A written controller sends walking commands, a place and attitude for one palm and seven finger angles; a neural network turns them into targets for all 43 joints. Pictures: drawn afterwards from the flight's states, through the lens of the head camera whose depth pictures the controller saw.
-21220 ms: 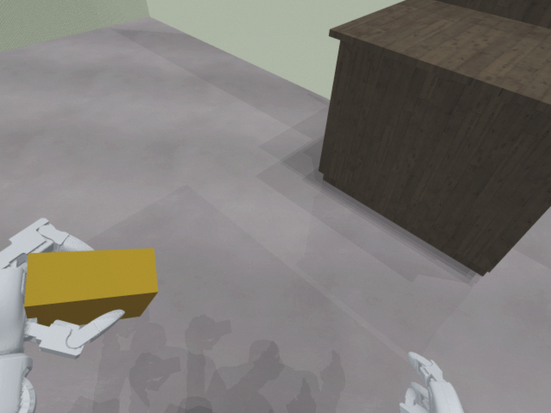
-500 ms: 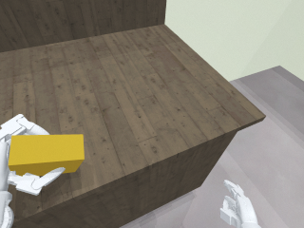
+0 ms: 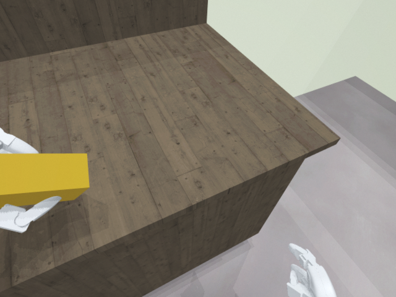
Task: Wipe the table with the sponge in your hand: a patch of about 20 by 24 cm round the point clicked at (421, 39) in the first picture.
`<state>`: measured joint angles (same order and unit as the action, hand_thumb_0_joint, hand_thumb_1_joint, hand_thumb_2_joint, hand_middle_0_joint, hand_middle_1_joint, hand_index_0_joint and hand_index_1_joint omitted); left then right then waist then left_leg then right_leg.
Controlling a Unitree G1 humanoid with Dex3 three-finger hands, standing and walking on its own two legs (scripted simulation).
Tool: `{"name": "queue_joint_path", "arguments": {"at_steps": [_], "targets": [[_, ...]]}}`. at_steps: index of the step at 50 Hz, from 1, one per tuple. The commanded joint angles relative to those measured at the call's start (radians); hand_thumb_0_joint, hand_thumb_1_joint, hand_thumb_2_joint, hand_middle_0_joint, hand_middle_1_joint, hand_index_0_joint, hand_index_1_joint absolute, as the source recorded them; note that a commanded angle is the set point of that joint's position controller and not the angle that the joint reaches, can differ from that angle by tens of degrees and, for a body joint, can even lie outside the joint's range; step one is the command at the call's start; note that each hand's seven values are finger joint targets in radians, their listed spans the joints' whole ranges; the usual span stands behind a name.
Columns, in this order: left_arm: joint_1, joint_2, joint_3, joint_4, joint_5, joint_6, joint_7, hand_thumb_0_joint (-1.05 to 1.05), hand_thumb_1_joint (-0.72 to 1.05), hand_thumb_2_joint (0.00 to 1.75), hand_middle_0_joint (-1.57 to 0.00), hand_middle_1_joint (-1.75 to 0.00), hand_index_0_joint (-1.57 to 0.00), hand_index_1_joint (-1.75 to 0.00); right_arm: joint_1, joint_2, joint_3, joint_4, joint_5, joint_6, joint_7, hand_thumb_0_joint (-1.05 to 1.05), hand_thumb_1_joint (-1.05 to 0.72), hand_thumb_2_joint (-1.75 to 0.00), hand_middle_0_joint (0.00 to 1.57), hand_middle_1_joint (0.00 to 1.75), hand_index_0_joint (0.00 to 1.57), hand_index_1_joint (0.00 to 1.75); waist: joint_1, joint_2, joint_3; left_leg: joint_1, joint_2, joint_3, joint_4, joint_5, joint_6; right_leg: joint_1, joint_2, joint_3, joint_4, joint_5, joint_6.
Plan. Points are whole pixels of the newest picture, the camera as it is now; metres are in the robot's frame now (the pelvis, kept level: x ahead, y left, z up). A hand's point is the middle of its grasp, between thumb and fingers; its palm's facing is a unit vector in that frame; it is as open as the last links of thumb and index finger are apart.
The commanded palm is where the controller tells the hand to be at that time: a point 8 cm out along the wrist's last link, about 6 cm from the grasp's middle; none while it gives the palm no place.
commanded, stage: look again from close up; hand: left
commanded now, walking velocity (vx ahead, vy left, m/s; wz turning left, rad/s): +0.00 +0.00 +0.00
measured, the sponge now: (51, 180) +0.25 +0.24 +0.16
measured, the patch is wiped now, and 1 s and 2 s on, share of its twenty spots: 0.00 0.00 0.00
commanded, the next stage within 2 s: shuffle to correct the standing spot in 0.08 s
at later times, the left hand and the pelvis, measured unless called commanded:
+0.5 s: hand out of the picture +0.17 +0.29 +0.16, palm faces +0.42 -0.82 -0.38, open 9.6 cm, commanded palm +0.11 +0.31 +0.18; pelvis -0.04 +0.03 +0.00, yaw +2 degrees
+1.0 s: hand out of the picture +0.18 +0.30 +0.20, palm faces +0.46 -0.80 -0.39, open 9.6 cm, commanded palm +0.11 +0.32 +0.18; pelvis -0.04 +0.03 +0.00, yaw +1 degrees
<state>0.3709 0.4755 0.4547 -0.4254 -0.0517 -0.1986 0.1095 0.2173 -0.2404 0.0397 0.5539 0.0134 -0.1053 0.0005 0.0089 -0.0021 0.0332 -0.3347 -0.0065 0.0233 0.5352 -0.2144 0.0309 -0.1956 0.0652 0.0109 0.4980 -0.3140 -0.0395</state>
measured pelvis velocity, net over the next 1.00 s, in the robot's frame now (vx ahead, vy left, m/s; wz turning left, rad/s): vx -0.04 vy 0.03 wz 0.02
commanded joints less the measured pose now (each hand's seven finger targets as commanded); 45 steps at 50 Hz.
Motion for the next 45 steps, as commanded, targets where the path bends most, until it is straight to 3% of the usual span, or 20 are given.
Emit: {"name": "queue_joint_path", "arguments": {"at_steps": [1,4,9,14,17,20,22,24,25,26,29,30,34,38,39,40,41,42,44,45], "targets": [[0.046,0.123,0.048,-0.240,0.001,-0.044,0.010,0.00,0.10,1.30,-1.20,-1.60,-1.20,-1.60,-0.093,-0.133,-0.066,-0.148,-0.009,-0.050,-0.023,0.00,-0.90,-0.90,0.20,0.30,0.20,0.30,0.021,0.001,-0.146,0.165,0.082,-0.096,-0.065,0.140,0.018,-0.056,-0.140,0.034,-0.082,0.241,0.013],[-0.046,0.224,0.121,-0.264,0.002,-0.055,0.039,0.00,0.10,1.30,-1.20,-1.60,-1.20,-1.60,-0.095,-0.135,-0.065,-0.119,-0.012,-0.039,-0.041,0.00,-0.90,-0.90,0.20,0.30,0.20,0.30,0.011,0.041,-0.137,0.142,0.078,-0.125,-0.087,0.080,0.013,-0.048,-0.143,0.045,-0.098,0.178,-0.005],[-0.063,0.216,0.078,-0.331,-0.017,-0.065,0.060,0.00,0.10,1.30,-1.20,-1.60,-1.20,-1.60,-0.064,-0.127,-0.065,-0.092,0.001,-0.064,-0.036,0.00,-0.90,-0.90,0.20,0.30,0.20,0.30,0.021,0.206,-0.203,0.156,0.086,-0.158,-0.100,0.226,0.010,0.021,-0.142,0.003,-0.046,0.229,-0.004],[-0.018,0.109,0.002,-0.334,-0.006,-0.041,0.062,0.00,0.10,1.30,-1.20,-1.60,-1.20,-1.60,-0.067,-0.126,-0.071,-0.099,-0.003,-0.091,-0.033,0.00,-0.90,-0.90,0.20,0.30,0.20,0.30,0.025,0.161,-0.199,0.267,0.159,-0.209,-0.138,0.436,-0.003,-0.094,-0.098,-0.013,0.016,0.023,0.018],[-0.041,0.054,-0.019,-0.294,0.016,-0.016,0.048,0.00,0.10,1.30,-1.20,-1.60,-1.20,-1.60,-0.065,-0.124,-0.070,-0.116,-0.014,-0.078,-0.036,0.00,-0.90,-0.90,0.20,0.30,0.20,0.30,0.018,0.116,-0.175,0.209,0.181,-0.216,-0.170,0.260,0.001,-0.079,-0.092,-0.005,-0.017,-0.025,0.027],[-0.012,0.019,-0.025,-0.225,0.015,0.005,0.037,0.00,0.10,1.30,-1.20,-1.60,-1.20,-1.60,-0.080,-0.110,-0.063,-0.128,-0.007,-0.055,-0.043,0.00,-0.90,-0.90,0.20,0.30,0.20,0.30,0.010,0.024,-0.146,0.123,0.131,-0.188,-0.203,-0.157,-0.015,-0.024,-0.090,-0.002,-0.136,0.042,0.016],[-0.033,0.041,-0.007,-0.229,0.010,0.004,0.029,0.00,0.10,1.30,-1.20,-1.60,-1.20,-1.60,-0.098,-0.115,-0.067,-0.135,-0.011,-0.040,-0.049,0.00,-0.90,-0.90,0.20,0.30,0.20,0.30,0.006,0.008,-0.104,0.079,0.101,-0.155,-0.197,-0.291,-0.022,-0.053,-0.101,0.008,-0.164,-0.029,-0.006],[-0.043,0.099,0.035,-0.249,0.010,0.010,0.030,0.00,0.10,1.30,-1.20,-1.60,-1.20,-1.60,-0.111,-0.116,-0.066,-0.137,-0.012,-0.029,-0.054,0.00,-0.90,-0.90,0.20,0.30,0.20,0.30,0.005,0.050,-0.120,0.113,0.089,-0.133,-0.168,-0.268,-0.020,-0.085,-0.112,0.022,-0.165,-0.055,-0.017],[-0.049,0.035,-0.014,-0.252,0.009,0.011,0.025,0.00,0.10,1.30,-1.20,-1.60,-1.20,-1.60,-0.118,-0.093,-0.054,-0.141,-0.018,-0.025,-0.053,0.00,-0.90,-0.90,0.20,0.30,0.20,0.30,0.006,0.077,-0.122,0.104,0.092,-0.136,-0.173,-0.279,-0.013,-0.077,-0.107,0.012,-0.150,-0.036,-0.015],[-0.083,0.058,-0.006,-0.276,0.008,0.010,0.027,0.00,0.10,1.30,-1.20,-1.60,-1.20,-1.60,-0.125,-0.101,-0.057,-0.147,-0.017,-0.028,-0.054,0.00,-0.90,-0.90,0.20,0.30,0.20,0.30,0.008,0.102,-0.109,0.081,0.096,-0.146,-0.188,-0.289,-0.010,-0.069,-0.105,0.011,-0.147,-0.036,-0.015],[-0.070,0.101,0.025,-0.285,0.010,0.011,0.030,0.00,0.10,1.30,-1.20,-1.60,-1.20,-1.60,-0.127,-0.104,-0.058,-0.146,-0.015,-0.029,-0.058,0.00,-0.90,-0.90,0.20,0.30,0.20,0.30,0.011,0.099,-0.133,0.085,0.101,-0.161,-0.202,-0.302,-0.002,-0.042,-0.099,0.004,-0.131,-0.034,-0.015],[-0.062,0.049,-0.010,-0.277,0.008,0.012,0.027,0.00,0.10,1.30,-1.20,-1.60,-1.20,-1.60,-0.125,-0.091,-0.051,-0.143,-0.019,-0.030,-0.058,0.00,-0.90,-0.90,0.20,0.30,0.20,0.30,0.012,0.096,-0.130,0.071,0.102,-0.167,-0.203,-0.317,0.001,-0.033,-0.095,-0.003,-0.126,-0.026,-0.016],[-0.083,0.088,0.008,-0.291,0.012,0.010,0.030,0.00,0.10,1.30,-1.20,-1.60,-1.20,-1.60,-0.130,-0.103,-0.055,-0.138,-0.011,-0.041,-0.058,0.00,-0.90,-0.90,0.20,0.30,0.20,0.30,0.011,0.097,-0.110,0.076,0.089,-0.155,-0.164,-0.263,0.006,-0.046,-0.117,0.021,-0.154,-0.006,-0.024],[-0.098,0.044,-0.031,-0.288,0.009,0.001,0.026,0.00,0.10,1.30,-1.20,-1.60,-1.20,-1.60,-0.116,-0.107,-0.059,-0.132,-0.005,-0.053,-0.060,0.00,-0.90,-0.90,0.20,0.30,0.20,0.30,0.005,0.121,-0.093,0.079,0.101,-0.178,-0.186,-0.276,0.004,-0.052,-0.107,0.009,-0.138,-0.007,-0.015],[-1.090,0.909,0.352,-0.637,0.107,-0.209,0.040,0.00,0.10,1.30,-1.20,-1.60,-1.20,-1.60,-0.039,-0.163,0.047,-0.188,0.088,-0.059,-0.123,0.00,-0.90,-0.90,0.20,0.30,0.20,0.30,-0.069,0.279,-0.064,-0.087,0.045,-0.154,-0.121,-0.353,0.061,0.049,-0.064,0.035,-0.041,-0.049,0.073],[-0.577,0.284,0.189,-0.136,0.078,-0.130,0.027,0.00,0.10,1.30,-1.20,-1.60,-1.20,-1.60,-0.078,0.001,-0.001,-0.174,0.040,-0.092,-0.095,0.00,-0.90,-0.90,0.20,0.30,0.20,0.30,0.006,0.076,-0.096,0.023,0.149,-0.225,-0.114,-0.242,0.048,-0.206,-0.133,0.006,-0.014,-0.211,0.025],[-0.462,0.206,0.075,-0.084,0.054,-0.112,0.010,0.00,0.10,1.30,-1.20,-1.60,-1.20,-1.60,-0.134,-0.085,-0.012,-0.138,-0.003,-0.097,-0.061,0.00,-0.90,-0.90,0.20,0.30,0.20,0.30,0.019,0.085,-0.071,0.081,0.089,-0.207,-0.156,-0.294,0.011,-0.207,-0.091,0.021,-0.067,-0.169,-0.002],[-0.378,0.228,0.084,-0.081,0.044,-0.118,0.003,0.00,0.10,1.30,-1.20,-1.60,-1.20,-1.60,-0.089,-0.142,-0.053,-0.143,-0.017,-0.099,-0.048,0.00,-0.90,-0.90,0.20,0.30,0.20,0.30,0.020,0.101,-0.094,0.071,0.089,-0.176,-0.140,-0.347,-0.003,-0.201,-0.103,0.075,-0.102,-0.140,-0.018],[-0.152,0.061,-0.032,-0.074,0.016,-0.109,-0.022,0.00,0.10,1.30,-1.20,-1.60,-1.20,-1.60,-0.081,-0.121,-0.055,-0.157,-0.008,-0.100,-0.020,0.00,-0.90,-0.90,0.20,0.30,0.20,0.30,0.014,0.094,-0.139,0.105,0.072,-0.142,-0.121,-0.291,-0.002,-0.166,-0.119,0.085,-0.109,-0.095,-0.024],[-0.078,0.045,-0.036,-0.130,0.019,-0.101,-0.023,0.00,0.10,1.30,-1.20,-1.60,-1.20,-1.60,-0.058,-0.121,-0.060,-0.163,-0.005,-0.095,-0.014,0.00,-0.90,-0.90,0.20,0.30,0.20,0.30,0.021,0.115,-0.147,0.099,0.085,-0.143,-0.142,-0.295,-0.001,-0.134,-0.112,0.064,-0.104,-0.056,-0.016]]}}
